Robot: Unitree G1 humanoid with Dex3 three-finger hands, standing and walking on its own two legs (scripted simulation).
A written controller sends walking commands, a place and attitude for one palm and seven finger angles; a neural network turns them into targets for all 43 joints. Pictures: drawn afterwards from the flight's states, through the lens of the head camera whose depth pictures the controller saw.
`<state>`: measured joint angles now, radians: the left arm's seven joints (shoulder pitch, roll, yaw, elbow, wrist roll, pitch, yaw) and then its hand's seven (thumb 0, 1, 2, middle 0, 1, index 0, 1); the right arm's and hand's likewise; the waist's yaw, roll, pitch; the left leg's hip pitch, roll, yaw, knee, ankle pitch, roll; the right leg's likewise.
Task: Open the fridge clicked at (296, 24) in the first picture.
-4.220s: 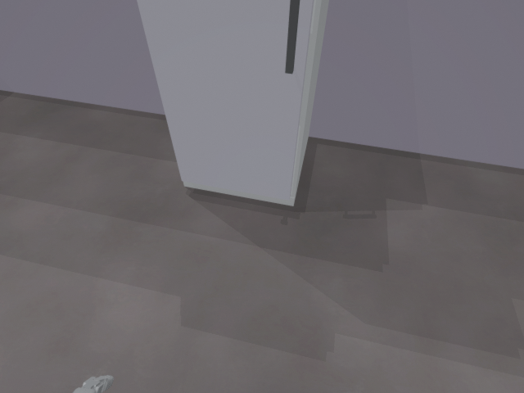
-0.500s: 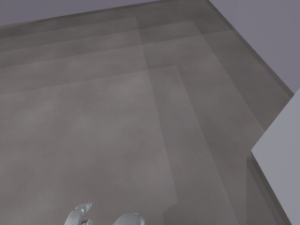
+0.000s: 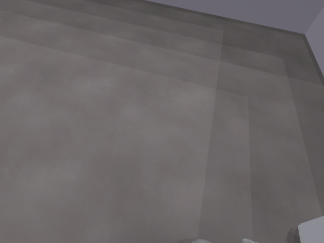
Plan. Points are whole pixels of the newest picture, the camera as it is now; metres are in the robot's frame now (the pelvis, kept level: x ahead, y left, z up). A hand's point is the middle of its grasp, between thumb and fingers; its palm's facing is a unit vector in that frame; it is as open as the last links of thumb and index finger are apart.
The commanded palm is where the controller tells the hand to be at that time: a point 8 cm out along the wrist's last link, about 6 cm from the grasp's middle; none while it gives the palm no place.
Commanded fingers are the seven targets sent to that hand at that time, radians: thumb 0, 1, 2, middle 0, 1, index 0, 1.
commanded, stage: walk to a spot facing it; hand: right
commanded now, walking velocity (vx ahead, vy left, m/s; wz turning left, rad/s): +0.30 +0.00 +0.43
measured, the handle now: out of the picture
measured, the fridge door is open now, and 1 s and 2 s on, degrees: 0 0 0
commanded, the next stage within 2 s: turn to face it in 0.84 s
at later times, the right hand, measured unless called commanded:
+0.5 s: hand out of the picture +0.12 -0.25 -0.19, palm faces -0.12 +0.98 -0.14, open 7.4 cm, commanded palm none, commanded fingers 0.00 -0.90 -0.90 0.20 0.30 0.20 0.30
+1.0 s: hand (197, 162) +0.42 -0.11 -0.17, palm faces -0.55 +0.80 -0.22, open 7.4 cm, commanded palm none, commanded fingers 0.00 -0.90 -0.90 0.20 0.30 0.20 0.30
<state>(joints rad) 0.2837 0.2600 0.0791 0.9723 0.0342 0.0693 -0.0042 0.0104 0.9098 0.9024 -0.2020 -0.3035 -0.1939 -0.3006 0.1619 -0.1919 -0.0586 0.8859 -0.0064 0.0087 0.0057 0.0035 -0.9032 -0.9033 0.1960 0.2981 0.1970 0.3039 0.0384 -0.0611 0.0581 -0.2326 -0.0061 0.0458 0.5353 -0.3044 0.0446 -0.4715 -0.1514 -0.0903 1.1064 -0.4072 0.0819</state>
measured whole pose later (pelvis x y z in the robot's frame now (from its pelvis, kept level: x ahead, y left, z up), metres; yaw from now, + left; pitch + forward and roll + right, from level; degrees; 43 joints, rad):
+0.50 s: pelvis +0.12 -0.06 +0.00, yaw +15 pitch -1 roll +2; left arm 0.13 0.17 0.02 0.89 0.03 -0.05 0.00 0.00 0.91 0.90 -0.20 -0.30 -0.20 -0.30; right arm 0.39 -0.21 -0.08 1.06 -0.02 0.02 0.02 0.01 -0.90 -0.90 0.20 0.30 0.20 0.30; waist -0.06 0.06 0.05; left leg -0.33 -0.02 -0.04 1.04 -0.47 0.00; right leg -0.30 -0.07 -0.17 0.60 -0.27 -0.05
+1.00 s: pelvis +0.20 -0.02 -0.02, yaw +32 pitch +1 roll +0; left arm 0.37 0.17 0.06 1.02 0.02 0.01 0.01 0.01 0.91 0.90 -0.20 -0.30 -0.20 -0.30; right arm 0.09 -0.20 -0.07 0.89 -0.03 0.03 0.02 0.01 -0.91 -0.90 0.19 0.30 0.19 0.30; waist 0.07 -0.02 0.09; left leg -0.36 0.04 0.13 0.64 -0.28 0.02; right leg -0.18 -0.19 -0.42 0.71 -0.46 0.02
